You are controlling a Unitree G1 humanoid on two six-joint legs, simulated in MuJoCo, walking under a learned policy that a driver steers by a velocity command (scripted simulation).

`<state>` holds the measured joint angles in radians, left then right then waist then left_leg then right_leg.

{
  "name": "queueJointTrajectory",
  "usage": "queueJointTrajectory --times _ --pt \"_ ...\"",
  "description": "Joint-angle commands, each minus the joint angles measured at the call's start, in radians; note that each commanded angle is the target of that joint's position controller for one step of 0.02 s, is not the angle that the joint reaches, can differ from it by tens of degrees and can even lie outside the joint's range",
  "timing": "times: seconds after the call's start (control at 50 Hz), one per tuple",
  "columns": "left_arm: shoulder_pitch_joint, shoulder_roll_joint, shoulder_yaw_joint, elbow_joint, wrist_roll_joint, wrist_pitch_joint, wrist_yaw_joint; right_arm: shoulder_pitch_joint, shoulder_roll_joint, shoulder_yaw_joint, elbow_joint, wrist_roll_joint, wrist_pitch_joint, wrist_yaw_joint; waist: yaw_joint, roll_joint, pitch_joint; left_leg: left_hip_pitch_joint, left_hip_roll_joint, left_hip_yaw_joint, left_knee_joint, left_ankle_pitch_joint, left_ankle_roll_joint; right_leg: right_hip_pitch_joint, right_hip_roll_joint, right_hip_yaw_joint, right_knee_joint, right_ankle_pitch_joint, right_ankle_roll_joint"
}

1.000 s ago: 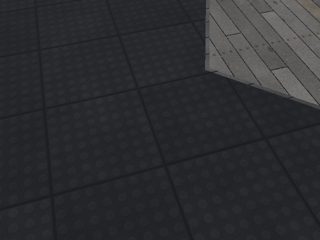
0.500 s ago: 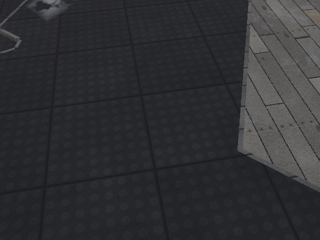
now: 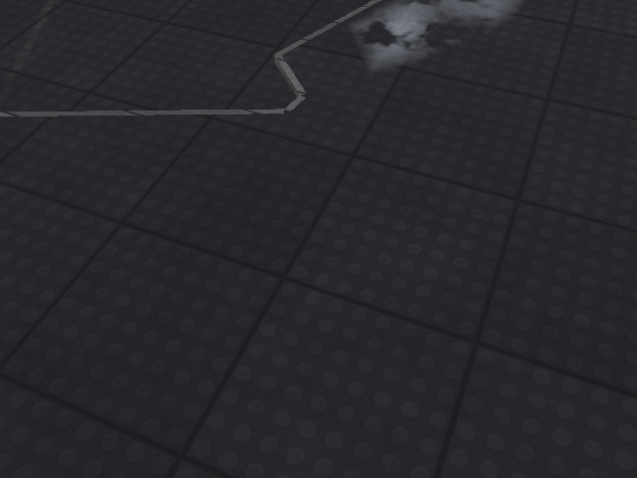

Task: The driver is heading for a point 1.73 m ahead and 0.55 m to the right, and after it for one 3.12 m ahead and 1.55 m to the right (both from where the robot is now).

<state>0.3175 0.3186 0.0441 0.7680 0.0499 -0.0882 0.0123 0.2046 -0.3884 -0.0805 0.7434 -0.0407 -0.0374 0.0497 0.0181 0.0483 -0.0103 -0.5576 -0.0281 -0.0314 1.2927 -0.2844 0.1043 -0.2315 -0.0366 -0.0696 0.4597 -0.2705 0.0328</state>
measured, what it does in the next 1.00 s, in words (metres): walks ahead, turning right: left foot, then right foot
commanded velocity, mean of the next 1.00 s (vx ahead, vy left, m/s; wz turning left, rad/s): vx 1.00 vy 0.00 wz -0.53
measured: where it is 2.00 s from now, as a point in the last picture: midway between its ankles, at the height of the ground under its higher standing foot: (494, 94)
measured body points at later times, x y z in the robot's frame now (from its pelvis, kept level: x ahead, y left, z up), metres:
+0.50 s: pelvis +0.45 -0.03 +0.00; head +0.47 -0.03 +0.45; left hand +0.67 +0.20 -0.10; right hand +0.37 -0.31 -0.13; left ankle +0.35 +0.09 -0.74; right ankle +0.54 -0.17 -0.65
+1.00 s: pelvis +0.89 -0.22 +0.00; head +0.92 -0.23 +0.44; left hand +1.03 +0.03 -0.13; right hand +0.97 -0.52 -0.08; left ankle +1.18 -0.22 -0.68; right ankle +0.74 -0.17 -0.74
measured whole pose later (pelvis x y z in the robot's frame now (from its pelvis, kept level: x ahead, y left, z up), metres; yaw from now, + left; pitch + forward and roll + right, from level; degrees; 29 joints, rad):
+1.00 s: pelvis +0.89 -0.22 +0.00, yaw -34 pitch +1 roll -1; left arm 0.44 0.30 0.05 0.85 0.00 -0.11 -0.02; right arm 0.05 -0.26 0.02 0.64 -0.02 -0.06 0.04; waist 0.08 0.02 0.04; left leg -0.73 0.13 0.04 0.63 0.15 0.04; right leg 0.15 0.18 0.09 0.14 -0.29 -0.15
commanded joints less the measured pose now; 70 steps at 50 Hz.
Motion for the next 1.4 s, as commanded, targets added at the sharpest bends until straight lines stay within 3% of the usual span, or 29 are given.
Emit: queueJointTrajectory --times 0.02,0.14,0.2,0.22,0.24,0.26,0.28,0.32,0.42,0.48,0.56,0.62,0.64,0.66,0.68,0.7,0.74,0.78,0.84,0.9,1.0,1.06,1.1,1.12,1.14,1.16,1.22,1.3,1.4 --pt "0.099 0.027 -0.002 0.026 -0.021 -0.038 -0.019 -0.072 0.079 0.050 -0.131 -0.014 -0.003 0.023 -0.023 -0.153 0.042 -0.277 0.043 -0.122 -0.082 0.022 -0.010 0.158 -0.216 0.306 -0.270 0.076 -0.162" --pt "0.122 0.147 0.025 0.064 -0.042 -0.035 -0.031 -0.278 0.049 0.088 -0.204 -0.001 -0.027 0.047 -0.027 -0.117 0.125 0.143 0.040 0.090 -0.602 0.248 -0.032 -0.046 -0.173 0.162 -0.453 0.430 -0.188" --pt "0.166 0.213 0.037 0.101 -0.043 -0.026 -0.027 -0.054 -0.022 0.055 -0.130 -0.011 -0.037 -0.001 -0.145 -0.130 -0.048 0.440 -0.040 0.089 -0.691 0.121 -0.006 0.098 -0.159 0.110 -0.055 0.963 -0.165" --pt "0.157 0.209 0.035 0.099 -0.049 -0.023 -0.024 0.116 -0.062 0.034 -0.077 -0.022 -0.041 -0.022 -0.232 -0.127 -0.139 0.681 0.003 0.049 -0.718 0.119 -0.001 -0.022 -0.117 0.099 0.207 0.842 -0.149" --pt "0.174 0.112 0.013 0.074 -0.043 -0.023 -0.027 0.253 -0.149 0.006 -0.055 -0.047 -0.045 -0.048 -0.252 -0.006 -0.263 0.896 0.241 -0.191 -0.744 -0.195 0.008 -0.219 -0.039 0.078 0.558 0.371 -0.145" --pt "0.272 -0.028 -0.012 0.035 -0.074 -0.016 -0.027 0.265 -0.200 -0.008 -0.069 -0.060 -0.044 -0.057 -0.160 0.188 -0.422 1.038 0.516 -0.674 -0.893 -0.457 0.083 -0.458 0.043 0.123 0.904 -0.221 -0.140" --pt "0.141 0.077 0.013 0.019 -0.067 -0.004 -0.021 0.217 -0.142 -0.003 -0.066 -0.027 -0.036 -0.058 -0.178 0.074 -0.310 0.893 0.472 -0.715 -1.008 -0.482 0.070 -0.543 0.017 0.149 0.959 -0.110 -0.154" --pt "0.060 0.051 0.012 0.014 -0.055 0.009 -0.034 0.096 -0.022 0.021 -0.039 -0.011 -0.050 -0.052 -0.095 0.024 -0.046 0.642 0.374 -0.397 -1.029 -0.154 0.054 -0.552 -0.055 0.138 0.863 0.016 -0.142" --pt "-0.025 -0.028 0.009 -0.018 -0.022 0.081 -0.064 0.103 0.059 0.034 0.034 0.030 -0.093 -0.045 0.003 0.034 0.093 0.463 0.313 -0.035 -1.150 0.172 0.014 -0.570 -0.118 0.121 0.798 0.059 -0.105" --pt "-0.159 -0.037 -0.005 -0.091 -0.025 0.079 -0.086 0.069 0.069 0.035 0.055 0.022 -0.110 -0.047 0.033 0.049 0.137 0.406 0.243 0.177 -1.184 0.355 -0.017 -0.544 -0.112 0.073 0.624 0.235 -0.118" --pt "-0.252 -0.011 -0.014 -0.121 -0.028 0.071 -0.113 0.108 -0.025 0.018 0.073 0.026 -0.111 -0.062 0.033 -0.025 0.131 0.459 0.220 0.321 -1.172 0.806 -0.047 -0.294 0.004 -0.098 0.309 0.395 -0.185" --pt "0.012 0.080 0.019 -0.051 -0.034 0.069 -0.092 0.098 -0.136 -0.012 0.050 0.013 -0.062 -0.080 0.182 0.052 -0.051 0.579 0.265 0.307 -0.739 1.336 -0.058 -0.006 0.121 -0.126 0.306 0.213 -0.235" --pt "0.210 0.129 0.045 0.006 -0.031 0.070 -0.076 0.063 -0.149 -0.017 0.033 0.007 -0.041 -0.081 0.271 0.040 -0.144 0.502 0.277 0.278 -0.455 1.283 -0.049 0.215 0.140 -0.082 0.280 0.138 -0.266" --pt "0.289 0.179 0.074 0.045 -0.034 0.077 -0.050 0.070 -0.113 -0.011 0.042 0.000 -0.034 -0.067 0.278 -0.048 -0.155 0.333 0.184 0.272 -0.085 0.749 -0.070 0.389 0.125 0.007 0.221 0.068 -0.295" --pt "0.189 0.264 0.091 0.039 -0.044 0.090 -0.035 0.085 0.060 0.035 -0.002 -0.018 -0.047 -0.052 0.139 -0.313 -0.054 -0.017 0.012 0.225 0.337 -0.210 -0.105 0.438 -0.028 0.292 0.232 0.229 -0.339" --pt "0.140 0.349 0.109 -0.020 -0.026 0.100 -0.035 0.136 0.026 0.043 -0.123 0.009 -0.070 -0.050 0.077 -0.353 -0.296 -0.284 -0.032 0.003 0.460 -0.225 -0.119 0.671 -0.190 0.816 -0.048 -0.039 -0.532" --pt "0.091 0.231 0.092 -0.025 -0.031 0.091 -0.017 0.011 -0.043 0.045 -0.120 -0.001 -0.102 -0.053 0.057 -0.027 -0.067 -0.318 0.077 -0.062 0.258 -0.063 -0.109 0.412 -0.198 0.851 -0.238 -0.190 -0.443" --pt "0.039 0.186 0.074 -0.023 -0.037 0.060 -0.008 0.005 -0.015 0.058 -0.115 -0.029 -0.074 -0.056 -0.025 0.054 0.024 -0.171 0.134 -0.066 0.104 -0.070 -0.136 0.128 -0.116 0.674 -0.227 -0.001 -0.407" --pt "0.022 0.127 0.048 -0.012 -0.043 0.016 -0.013 -0.010 0.028 0.074 -0.122 -0.032 -0.020 -0.043 -0.068 0.044 0.076 -0.053 0.190 -0.011 -0.141 -0.034 -0.165 -0.104 -0.034 0.468 -0.287 0.095 -0.382" --pt "0.065 0.109 0.045 0.009 -0.051 -0.015 -0.030 -0.165 0.080 0.097 -0.167 -0.002 -0.025 -0.020 0.004 -0.012 0.122 -0.001 0.191 0.054 -0.472 0.301 -0.124 -0.105 0.032 0.285 -0.351 0.266 -0.304" --pt "0.149 0.133 0.042 0.061 -0.045 -0.039 -0.027 -0.263 0.055 0.083 -0.167 0.031 -0.034 -0.008 0.071 -0.062 0.116 0.008 0.112 0.121 -0.743 0.524 -0.015 0.229 -0.048 0.162 -0.425 0.621 -0.192" --pt "0.136 0.183 0.047 0.071 -0.013 -0.024 0.004 -0.167 -0.007 0.053 -0.129 0.030 -0.033 -0.009 -0.002 -0.128 0.009 0.102 -0.024 0.163 -0.746 0.325 0.024 0.425 -0.099 0.072 -0.233 1.189 -0.137" --pt "0.062 0.201 0.053 0.053 0.025 0.007 0.023 0.156 -0.062 0.021 -0.025 0.035 -0.021 -0.020 -0.160 -0.173 -0.132 0.344 -0.084 0.169 -0.709 0.184 0.058 0.427 -0.123 0.028 0.163 1.408 -0.115" --pt "-0.009 0.202 0.052 0.032 0.026 0.017 0.028 0.374 -0.092 -0.001 0.039 0.028 -0.015 -0.031 -0.282 -0.134 -0.182 0.571 -0.050 0.112 -0.740 0.111 0.095 0.250 -0.089 -0.012 0.516 1.273 -0.106" --pt "0.048 0.067 0.019 -0.018 -0.002 0.005 0.009 0.428 -0.191 -0.035 0.059 0.008 -0.007 -0.041 -0.199 0.143 -0.229 0.900 0.174 -0.289 -0.684 -0.061 0.245 -0.214 0.058 0.006 0.990 0.408 -0.052" --pt "0.067 0.042 -0.003 -0.049 -0.014 -0.023 -0.010 0.334 -0.164 -0.033 0.047 0.019 0.003 -0.029 -0.121 0.230 -0.295 0.989 0.300 -0.833 -0.956 -0.205 0.349 -0.509 0.181 0.116 1.140 -0.185 -0.040" --pt "-0.121 0.088 -0.023 -0.103 0.004 -0.048 -0.015 0.214 -0.049 -0.016 0.042 0.028 -0.005 -0.029 -0.064 -0.121 -0.012 0.575 0.223 -0.585 -1.071 -0.123 0.245 -0.495 0.003 0.185 0.908 0.000 -0.068" --pt "-0.165 0.050 -0.052 -0.162 0.035 0.019 -0.028 0.206 -0.052 -0.008 0.057 0.039 -0.038 -0.034 0.017 -0.067 0.103 0.249 0.082 -0.397 -1.146 0.008 0.222 -0.404 -0.053 0.122 0.656 -0.035 -0.005" --pt "-0.410 0.013 -0.077 -0.255 -0.004 0.010 -0.046 0.282 -0.069 -0.028 0.069 0.056 -0.046 -0.029 -0.093 -0.023 0.118 0.223 0.019 -0.334 -1.165 0.382 0.138 -0.274 -0.007 0.047 0.226 0.378 0.016"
